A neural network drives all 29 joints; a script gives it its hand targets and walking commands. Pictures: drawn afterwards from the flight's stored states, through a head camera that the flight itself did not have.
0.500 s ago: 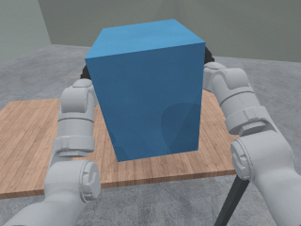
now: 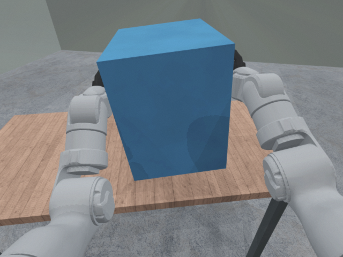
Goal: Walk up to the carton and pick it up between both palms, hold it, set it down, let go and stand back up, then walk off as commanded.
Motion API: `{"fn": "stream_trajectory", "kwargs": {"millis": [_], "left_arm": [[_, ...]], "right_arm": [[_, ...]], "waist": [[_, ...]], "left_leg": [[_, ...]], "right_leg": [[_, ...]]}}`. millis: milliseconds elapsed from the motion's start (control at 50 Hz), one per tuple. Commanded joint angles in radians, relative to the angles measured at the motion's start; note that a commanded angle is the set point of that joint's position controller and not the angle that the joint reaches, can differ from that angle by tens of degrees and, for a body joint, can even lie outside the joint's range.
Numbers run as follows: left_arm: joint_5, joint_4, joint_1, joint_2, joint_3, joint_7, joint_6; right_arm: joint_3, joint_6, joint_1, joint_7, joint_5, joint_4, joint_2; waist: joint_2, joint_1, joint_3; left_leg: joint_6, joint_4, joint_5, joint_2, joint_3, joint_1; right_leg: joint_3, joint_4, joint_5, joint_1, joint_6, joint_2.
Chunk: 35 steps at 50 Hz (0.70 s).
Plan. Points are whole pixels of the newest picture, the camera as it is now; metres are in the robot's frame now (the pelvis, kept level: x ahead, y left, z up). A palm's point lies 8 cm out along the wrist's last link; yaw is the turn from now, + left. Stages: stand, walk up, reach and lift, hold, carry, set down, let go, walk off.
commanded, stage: hold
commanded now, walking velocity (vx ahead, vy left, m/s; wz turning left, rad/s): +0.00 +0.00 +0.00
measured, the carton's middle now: (169, 94) +0.40 +0.00 +0.25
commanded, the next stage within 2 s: set down in 1.08 s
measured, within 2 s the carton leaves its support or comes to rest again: neither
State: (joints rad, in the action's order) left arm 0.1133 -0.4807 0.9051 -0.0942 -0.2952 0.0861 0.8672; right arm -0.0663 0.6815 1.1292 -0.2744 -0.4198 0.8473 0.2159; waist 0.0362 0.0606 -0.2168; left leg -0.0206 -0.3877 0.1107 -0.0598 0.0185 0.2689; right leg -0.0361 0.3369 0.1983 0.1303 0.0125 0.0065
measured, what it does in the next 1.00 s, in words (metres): stands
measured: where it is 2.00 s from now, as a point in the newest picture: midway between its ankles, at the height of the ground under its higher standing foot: outside the picture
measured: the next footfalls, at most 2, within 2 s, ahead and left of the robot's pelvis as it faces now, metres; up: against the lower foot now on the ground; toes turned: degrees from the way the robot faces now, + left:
none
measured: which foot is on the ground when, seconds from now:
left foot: down 0.00-1.00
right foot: down 0.00-1.00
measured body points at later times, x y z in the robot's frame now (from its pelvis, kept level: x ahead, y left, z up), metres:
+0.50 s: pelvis +0.00 +0.00 +0.00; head -0.08 +0.01 +0.44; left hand +0.39 +0.15 +0.26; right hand +0.39 -0.15 +0.29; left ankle +0.06 +0.13 -0.74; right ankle -0.01 -0.12 -0.74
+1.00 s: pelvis +0.00 +0.00 +0.00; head -0.09 +0.00 +0.44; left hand +0.39 +0.15 +0.27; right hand +0.39 -0.15 +0.30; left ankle +0.06 +0.13 -0.74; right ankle -0.01 -0.12 -0.74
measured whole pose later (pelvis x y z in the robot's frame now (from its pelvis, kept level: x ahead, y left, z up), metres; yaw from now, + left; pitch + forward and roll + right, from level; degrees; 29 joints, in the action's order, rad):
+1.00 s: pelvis +0.00 +0.00 +0.00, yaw +0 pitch -1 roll -1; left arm 0.12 -0.46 0.89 -0.10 -0.29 0.08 0.87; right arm -0.06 0.69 1.13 -0.28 -0.42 0.84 0.21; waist 0.03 0.07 -0.21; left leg -0.02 -0.39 0.11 -0.06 0.01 0.27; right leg -0.04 0.34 0.20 0.13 0.01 0.01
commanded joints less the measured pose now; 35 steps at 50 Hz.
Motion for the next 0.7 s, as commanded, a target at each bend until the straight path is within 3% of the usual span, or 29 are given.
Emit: {"fn": "stream_trajectory", "kwargs": {"millis": [0, 60, 80, 100, 140, 160, 180, 200, 260, 280, 360, 380, 440, 480, 520, 540, 600, 620, 680], "left_arm": [[-0.208, 0.314, 1.052, 0.569, 0.339, -0.165, -0.135], [-0.209, 0.324, 1.039, 0.582, 0.361, -0.161, -0.132], [-0.204, 0.317, 1.014, 0.574, 0.348, -0.161, -0.127], [-0.202, 0.302, 1.018, 0.596, 0.353, -0.164, -0.125], [-0.211, 0.328, 1.007, 0.589, 0.374, -0.168, -0.121], [-0.200, 0.333, 1.021, 0.582, 0.360, -0.168, -0.120], [-0.206, 0.370, 0.990, 0.598, 0.377, -0.169, -0.117], [-0.192, 0.373, 0.984, 0.572, 0.355, -0.168, -0.117], [-0.200, 0.399, 1.010, 0.589, 0.390, -0.165, -0.115], [-0.202, 0.401, 1.004, 0.587, 0.383, -0.165, -0.116], [-0.207, 0.382, 1.013, 0.600, 0.394, -0.165, -0.114], [-0.192, 0.349, 0.993, 0.579, 0.369, -0.166, -0.111], [-0.211, 0.391, 1.029, 0.602, 0.402, -0.160, -0.115], [-0.199, 0.372, 1.004, 0.576, 0.379, -0.163, -0.110], [-0.204, 0.368, 0.999, 0.596, 0.386, -0.164, -0.110], [-0.201, 0.340, 1.009, 0.580, 0.376, -0.169, -0.110], [-0.201, 0.370, 1.005, 0.579, 0.368, -0.166, -0.115], [-0.198, 0.356, 1.000, 0.578, 0.360, -0.166, -0.117], [-0.203, 0.366, 1.018, 0.579, 0.380, -0.170, -0.113]], "right_arm": [[-0.144, -0.042, 0.820, 0.153, -0.195, -0.382, -0.759], [-0.150, -0.045, 0.809, 0.147, -0.200, -0.394, -0.752], [-0.163, -0.041, 0.796, 0.147, -0.199, -0.407, -0.755], [-0.142, -0.042, 0.792, 0.145, -0.197, -0.387, -0.736], [-0.149, -0.043, 0.785, 0.141, -0.204, -0.421, -0.735], [-0.138, -0.034, 0.763, 0.143, -0.203, -0.377, -0.719], [-0.155, -0.038, 0.759, 0.140, -0.211, -0.431, -0.724], [-0.173, -0.032, 0.748, 0.138, -0.219, -0.428, -0.740], [-0.171, -0.037, 0.766, 0.139, -0.220, -0.445, -0.737], [-0.181, -0.038, 0.761, 0.139, -0.219, -0.467, -0.747], [-0.173, -0.044, 0.793, 0.146, -0.208, -0.465, -0.736], [-0.170, -0.040, 0.784, 0.146, -0.199, -0.449, -0.747], [-0.164, -0.048, 0.797, 0.146, -0.200, -0.470, -0.745], [-0.178, -0.040, 0.782, 0.143, -0.197, -0.459, -0.737], [-0.161, -0.034, 0.764, 0.142, -0.195, -0.434, -0.724], [-0.149, -0.031, 0.778, 0.140, -0.184, -0.420, -0.728], [-0.171, -0.034, 0.780, 0.141, -0.198, -0.440, -0.751], [-0.176, -0.036, 0.796, 0.140, -0.203, -0.450, -0.760], [-0.164, -0.038, 0.789, 0.138, -0.190, -0.441, -0.746]], "waist": [[-0.017, 0.005, -0.443], [0.021, 0.010, -0.456], [-0.003, -0.003, -0.438], [0.016, 0.019, -0.421], [0.016, 0.027, -0.444], [0.034, 0.029, -0.399], [0.019, 0.034, -0.430], [-0.001, 0.016, -0.440], [0.030, 0.018, -0.442], [0.009, 0.019, -0.454], [0.021, 0.014, -0.409], [-0.004, 0.003, -0.388], [0.034, 0.017, -0.425], [0.010, 0.007, -0.425], [0.023, 0.024, -0.412], [-0.001, 0.024, -0.396], [-0.007, 0.016, -0.438], [-0.008, 0.006, -0.436], [0.013, 0.018, -0.423]], "left_leg": [[-0.001, 0.009, -0.131, 0.084, -0.038, -0.320], [-0.008, -0.002, -0.173, 0.088, -0.041, -0.339], [-0.006, -0.002, -0.194, 0.087, -0.042, -0.338], [-0.011, -0.005, -0.180, 0.087, -0.045, -0.344], [-0.023, -0.010, -0.225, 0.090, -0.046, -0.355], [-0.025, -0.004, -0.210, 0.086, -0.047, -0.348], [-0.022, -0.012, -0.236, 0.085, -0.050, -0.363], [-0.018, -0.014, -0.253, 0.091, -0.044, -0.360], [-0.021, -0.013, -0.232, 0.087, -0.049, -0.362], [-0.023, -0.015, -0.227, 0.088, -0.050, -0.363], [-0.021, -0.005, -0.194, 0.085, -0.047, -0.339], [-0.014, 0.000, -0.160, 0.088, -0.043, -0.329], [-0.023, -0.008, -0.208, 0.086, -0.037, -0.346], [-0.018, -0.011, -0.199, 0.087, -0.034, -0.346], [-0.016, -0.006, -0.182, 0.086, -0.043, -0.347], [-0.013, -0.001, -0.158, 0.085, -0.041, -0.333], [-0.010, -0.008, -0.185, 0.087, -0.038, -0.340], [-0.007, -0.004, -0.176, 0.087, -0.039, -0.334], [-0.014, -0.004, -0.182, 0.090, -0.036, -0.341]], "right_leg": [[0.045, -0.074, -0.171, 0.039, 0.050, 0.080], [0.045, -0.068, -0.208, 0.046, 0.053, 0.078], [0.042, -0.070, -0.224, 0.033, 0.057, 0.081], [0.041, -0.075, -0.215, 0.044, 0.055, 0.079], [0.041, -0.066, -0.249, 0.021, 0.057, 0.084], [0.037, -0.071, -0.231, 0.041, 0.056, 0.083], [0.040, -0.066, -0.266, 0.020, 0.054, 0.086], [0.043, -0.062, -0.291, -0.005, 0.061, 0.083], [0.044, -0.059, -0.262, 0.018, 0.057, 0.081], [0.038, -0.057, -0.266, 0.008, 0.058, 0.081], [0.034, -0.056, -0.209, 0.043, 0.053, 0.081], [0.036, -0.065, -0.181, 0.052, 0.057, 0.075], [0.034, -0.055, -0.219, 0.043, 0.052, 0.079], [0.041, -0.059, -0.233, 0.035, 0.058, 0.076], [0.044, -0.064, -0.203, 0.049, 0.056, 0.078], [0.045, -0.072, -0.186, 0.053, 0.056, 0.077], [0.044, -0.060, -0.232, 0.020, 0.058, 0.075], [0.052, -0.063, -0.231, 0.029, 0.059, 0.072], [0.047, -0.067, -0.215, 0.033, 0.058, 0.072]]}}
